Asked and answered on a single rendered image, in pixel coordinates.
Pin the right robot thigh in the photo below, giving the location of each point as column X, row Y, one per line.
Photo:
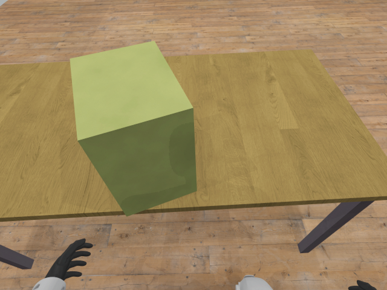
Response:
column 253, row 283

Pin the robot left hand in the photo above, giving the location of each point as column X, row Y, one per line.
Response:
column 64, row 262

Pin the carton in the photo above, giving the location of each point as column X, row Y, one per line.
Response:
column 135, row 124

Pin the robot left forearm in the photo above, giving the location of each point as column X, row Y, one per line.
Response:
column 50, row 283

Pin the table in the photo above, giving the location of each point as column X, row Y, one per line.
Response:
column 271, row 129

